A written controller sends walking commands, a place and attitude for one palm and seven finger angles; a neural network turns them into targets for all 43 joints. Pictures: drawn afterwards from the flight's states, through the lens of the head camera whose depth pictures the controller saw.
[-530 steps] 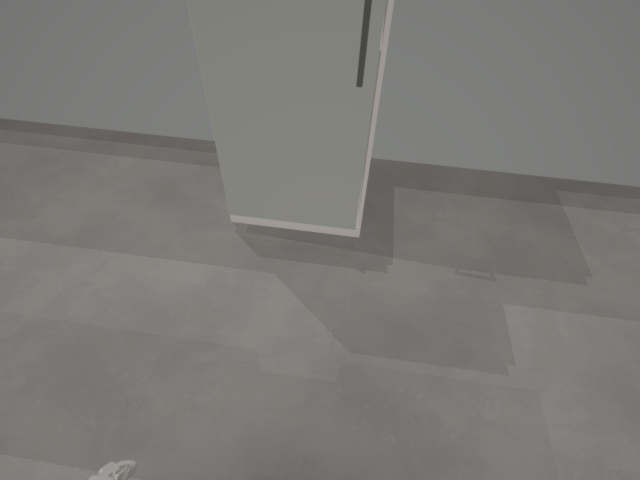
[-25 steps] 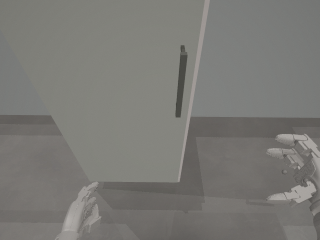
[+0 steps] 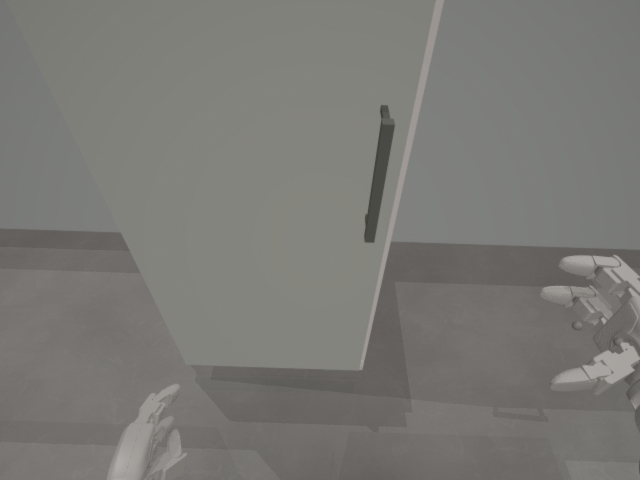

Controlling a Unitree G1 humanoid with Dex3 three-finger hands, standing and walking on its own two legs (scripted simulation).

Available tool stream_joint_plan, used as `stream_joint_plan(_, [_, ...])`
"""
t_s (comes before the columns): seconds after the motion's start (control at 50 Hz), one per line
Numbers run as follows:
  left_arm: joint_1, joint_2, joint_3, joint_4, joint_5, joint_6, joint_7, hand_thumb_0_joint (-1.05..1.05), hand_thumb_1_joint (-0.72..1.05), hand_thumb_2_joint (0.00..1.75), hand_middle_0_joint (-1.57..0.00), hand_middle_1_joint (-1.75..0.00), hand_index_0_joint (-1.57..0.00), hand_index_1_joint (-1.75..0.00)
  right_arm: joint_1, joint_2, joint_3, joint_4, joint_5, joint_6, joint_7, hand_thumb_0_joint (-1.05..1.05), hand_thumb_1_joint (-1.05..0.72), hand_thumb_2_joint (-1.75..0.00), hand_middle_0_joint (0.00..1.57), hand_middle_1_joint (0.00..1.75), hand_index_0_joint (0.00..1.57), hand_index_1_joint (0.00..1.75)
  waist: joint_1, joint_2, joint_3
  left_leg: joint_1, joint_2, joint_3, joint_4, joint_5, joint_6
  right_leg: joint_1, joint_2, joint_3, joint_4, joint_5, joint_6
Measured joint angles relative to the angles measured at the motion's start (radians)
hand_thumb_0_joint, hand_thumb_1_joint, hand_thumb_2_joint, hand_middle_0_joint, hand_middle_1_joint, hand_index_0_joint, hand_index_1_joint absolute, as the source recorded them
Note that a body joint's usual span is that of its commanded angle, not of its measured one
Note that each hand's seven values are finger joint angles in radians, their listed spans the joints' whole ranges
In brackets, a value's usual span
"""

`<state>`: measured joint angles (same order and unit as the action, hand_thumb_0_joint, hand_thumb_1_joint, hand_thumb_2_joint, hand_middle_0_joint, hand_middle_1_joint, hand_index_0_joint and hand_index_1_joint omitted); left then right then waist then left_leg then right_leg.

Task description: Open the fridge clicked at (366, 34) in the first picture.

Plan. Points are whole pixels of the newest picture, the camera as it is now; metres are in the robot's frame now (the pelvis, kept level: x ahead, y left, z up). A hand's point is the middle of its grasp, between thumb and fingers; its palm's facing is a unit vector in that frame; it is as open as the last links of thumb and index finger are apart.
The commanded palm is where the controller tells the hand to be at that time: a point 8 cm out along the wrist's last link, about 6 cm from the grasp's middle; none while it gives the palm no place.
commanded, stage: raise the hand to about handle height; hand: right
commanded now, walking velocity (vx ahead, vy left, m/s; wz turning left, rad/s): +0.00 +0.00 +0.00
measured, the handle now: (376, 180) +0.55 -0.08 +0.09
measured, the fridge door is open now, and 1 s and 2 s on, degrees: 0 0 0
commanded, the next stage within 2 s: move the hooked fingers beside the handle in 0.28 s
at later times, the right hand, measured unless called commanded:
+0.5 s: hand (545, 305) +0.29 -0.24 +0.12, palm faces +0.06 +1.00 -0.01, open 14.0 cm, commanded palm +0.27 -0.29 +0.12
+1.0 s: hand (499, 268) +0.35 -0.21 +0.11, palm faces +0.03 +1.00 +0.00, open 14.0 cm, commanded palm +0.33 -0.26 +0.11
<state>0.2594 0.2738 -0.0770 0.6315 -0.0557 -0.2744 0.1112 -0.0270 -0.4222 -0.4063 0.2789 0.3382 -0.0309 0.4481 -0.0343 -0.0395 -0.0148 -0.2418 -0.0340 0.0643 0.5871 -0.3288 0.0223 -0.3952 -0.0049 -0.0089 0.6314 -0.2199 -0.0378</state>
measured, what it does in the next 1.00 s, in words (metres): stands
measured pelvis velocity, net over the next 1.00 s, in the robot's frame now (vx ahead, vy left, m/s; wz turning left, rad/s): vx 0.01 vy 0.01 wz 0.02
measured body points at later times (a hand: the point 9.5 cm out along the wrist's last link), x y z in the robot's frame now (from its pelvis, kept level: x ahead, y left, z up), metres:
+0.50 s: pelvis +0.02 +0.02 +0.00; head +0.01 +0.03 +0.45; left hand +0.20 +0.25 -0.07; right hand +0.28 -0.30 +0.12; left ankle -0.01 +0.11 -0.73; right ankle +0.07 -0.09 -0.73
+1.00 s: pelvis +0.01 +0.01 +0.00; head +0.02 +0.02 +0.45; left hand +0.16 +0.25 -0.09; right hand +0.34 -0.26 +0.11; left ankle -0.01 +0.11 -0.73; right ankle +0.07 -0.09 -0.73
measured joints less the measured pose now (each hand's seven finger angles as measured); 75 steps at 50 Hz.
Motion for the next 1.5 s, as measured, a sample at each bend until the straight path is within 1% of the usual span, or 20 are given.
stream_joint_plan(0.08, [0.0, 0.002, 0.006, 0.001, 0.005, -0.006, -0.001, 0.01, 0.9, 0.9, -0.21, -0.3, -0.2, -0.3, 0.02, 0.019, 0.0, -0.03, -0.008, -0.019, -0.021, -0.01, 0.5, -0.3, 0.3, 1.2, 0.3, 1.2, -0.003, 0.002, 0.003, 0.007, -0.005, 0.0, -0.001, -0.006, 0.006, 0.007, -0.004, 0.001, -0.001, -0.006, 0.006])
stream_joint_plan(0.16, [-0.007, -0.001, 0.007, 0.006, 0.007, -0.008, 0.001, 0.01, 0.9, 0.9, -0.2, -0.3, -0.2, -0.3, 0.021, 0.023, -0.006, -0.036, -0.001, -0.037, -0.023, -0.01, 0.5, -0.3, 0.3, 1.2, 0.31, 1.2, -0.007, 0.0, -0.001, 0.013, -0.008, 0.0, -0.002, -0.012, 0.011, 0.013, -0.007, 0.003, -0.002, -0.012, 0.012])
stream_joint_plan(0.34, [-0.022, -0.004, 0.01, 0.002, 0.002, 0.002, 0.002, 0.01, 0.9, 0.89, -0.21, -0.3, -0.2, -0.3, 0.0, 0.014, -0.004, 0.0, 0.013, -0.018, 0.009, -0.01, 0.5, -0.3, 0.3, 1.2, 0.3, 1.2, -0.013, -0.009, -0.017, -0.001, -0.011, -0.003, 0.009, -0.025, 0.018, 0.007, -0.011, 0.0, -0.001, -0.021, 0.021])
stream_joint_plan(0.44, [-0.022, -0.003, 0.013, -0.004, 0.001, 0.008, -0.001, 0.01, 0.9, 0.89, -0.21, -0.3, -0.2, -0.3, -0.003, 0.024, -0.003, 0.005, 0.015, -0.022, 0.006, -0.01, 0.5, -0.3, 0.3, 1.2, 0.31, 1.2, -0.013, -0.007, -0.021, -0.011, -0.012, -0.006, 0.019, -0.033, 0.02, 0.0, -0.012, -0.002, 0.005, -0.027, 0.024])
stream_joint_plan(0.56, [-0.021, -0.002, 0.017, 0.002, 0.001, 0.014, 0.001, 0.01, 0.9, 0.89, -0.21, -0.3, -0.2, -0.3, -0.039, 0.043, 0.017, 0.018, 0.002, -0.032, -0.019, -0.01, 0.5, -0.3, 0.3, 1.2, 0.3, 1.2, -0.011, -0.003, -0.019, -0.02, -0.011, -0.004, 0.029, -0.038, 0.021, -0.009, -0.011, -0.001, 0.011, -0.029, 0.024])
stream_joint_plan(0.68, [-0.016, -0.005, 0.019, 0.003, 0.0, 0.024, -0.001, 0.01, 0.9, 0.89, -0.2, -0.3, -0.2, -0.3, -0.07, 0.05, 0.036, 0.036, -0.01, -0.035, -0.04, -0.01, 0.5, -0.3, 0.3, 1.2, 0.3, 1.2, -0.001, -0.002, -0.025, -0.029, -0.01, -0.01, 0.034, -0.038, 0.019, -0.014, -0.011, -0.007, 0.012, -0.03, 0.022])
stream_joint_plan(0.78, [-0.007, -0.007, 0.019, 0.004, -0.001, 0.029, -0.005, 0.01, 0.9, 0.9, -0.2, -0.3, -0.2, -0.3, -0.099, 0.066, 0.065, 0.045, -0.019, -0.037, -0.065, -0.01, 0.5, -0.3, 0.3, 1.2, 0.3, 1.2, 0.006, -0.002, -0.028, -0.036, -0.007, -0.013, 0.037, -0.036, 0.016, -0.019, -0.009, -0.011, 0.011, -0.027, 0.019])
stream_joint_plan(0.92, [-0.004, -0.012, 0.016, 0.009, 0.001, 0.045, -0.009, 0.01, 0.9, 0.89, -0.2, -0.3, -0.2, -0.3, -0.167, 0.077, 0.09, 0.105, -0.051, -0.032, -0.12, -0.01, 0.5, -0.3, 0.3, 1.2, 0.31, 1.2, 0.018, 0.002, -0.023, -0.054, -0.004, -0.014, 0.043, -0.033, 0.013, -0.036, -0.006, -0.012, 0.016, -0.023, 0.015])
stream_joint_plan(1.08, [0.01, -0.015, 0.019, 0.022, 0.007, 0.057, -0.02, 0.01, 0.9, 0.89, -0.2, -0.3, -0.2, -0.3, -0.232, 0.099, 0.13, 0.137, -0.076, -0.065, -0.164, -0.01, 0.5, -0.3, 0.3, 1.2, 0.3, 1.2, 0.028, 0.006, -0.031, -0.068, -0.001, -0.018, 0.048, -0.034, 0.008, -0.051, -0.003, -0.016, 0.023, -0.026, 0.009])
stream_joint_plan(1.24, [0.016, -0.016, 0.023, 0.024, 0.009, 0.083, -0.034, 0.01, 0.9, 0.89, -0.2, -0.3, -0.2, -0.3, -0.292, 0.115, 0.156, 0.208, -0.102, -0.055, -0.213, -0.01, 0.5, -0.3, 0.3, 1.2, 0.31, 1.2, 0.042, 0.006, -0.035, -0.081, 0.002, -0.022, 0.056, -0.038, 0.003, -0.063, -0.001, -0.021, 0.031, -0.031, 0.004])
stream_joint_plan(1.34, [0.022, -0.016, 0.03, 0.025, 0.014, 0.09, -0.044, 0.01, 0.9, 0.89, -0.2, -0.3, -0.2, -0.3, -0.322, 0.13, 0.175, 0.218, -0.122, -0.084, -0.252, -0.01, 0.5, -0.3, 0.3, 1.2, 0.3, 1.2, 0.045, 0.006, -0.03, -0.093, 0.002, -0.023, 0.062, -0.039, 0.003, -0.075, -0.002, -0.021, 0.037, -0.034, 0.004])
stream_joint_plan(1.4, [0.025, -0.016, 0.031, 0.035, 0.015, 0.096, -0.047, 0.01, 0.9, 0.89, -0.2, -0.3, -0.2, -0.3, -0.354, 0.14, 0.191, 0.246, -0.127, -0.104, -0.263, -0.01, 0.5, -0.3, 0.3, 1.2, 0.3, 1.2, 0.047, 0.006, -0.034, -0.098, 0.003, -0.022, 0.067, -0.043, 0.003, -0.081, 0.0, -0.021, 0.042, -0.036, 0.004])
stream_joint_plan(1.5, [0.024, -0.019, 0.028, 0.042, 0.015, 0.119, -0.052, 0.01, 0.9, 0.89, -0.2, -0.3, -0.2, -0.3, -0.432, 0.141, 0.198, 0.341, -0.139, -0.099, -0.281, -0.01, 0.5, -0.3, 0.3, 1.2, 0.31, 1.2, 0.059, 0.009, -0.035, -0.115, 0.002, -0.02, 0.076, -0.047, 0.005, -0.097, -0.002, -0.019, 0.049, -0.038, 0.006])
